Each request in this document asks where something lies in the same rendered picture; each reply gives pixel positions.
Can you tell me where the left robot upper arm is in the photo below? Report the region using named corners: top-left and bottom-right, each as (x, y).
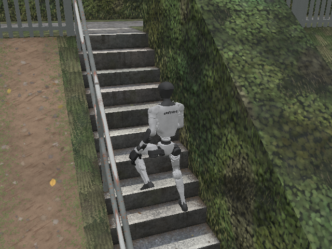
top-left (148, 105), bottom-right (159, 136)

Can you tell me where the robot left hand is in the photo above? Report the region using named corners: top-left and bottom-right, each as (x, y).
top-left (129, 150), bottom-right (142, 166)

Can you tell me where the right robot upper arm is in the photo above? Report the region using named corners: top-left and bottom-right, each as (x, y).
top-left (176, 102), bottom-right (184, 128)

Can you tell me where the left robot forearm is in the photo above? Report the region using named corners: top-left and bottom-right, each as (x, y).
top-left (135, 128), bottom-right (151, 154)

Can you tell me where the robot left foot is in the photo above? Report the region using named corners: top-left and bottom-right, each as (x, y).
top-left (140, 181), bottom-right (154, 190)

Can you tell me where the robot right thigh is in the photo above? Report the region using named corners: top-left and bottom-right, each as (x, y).
top-left (169, 144), bottom-right (181, 180)

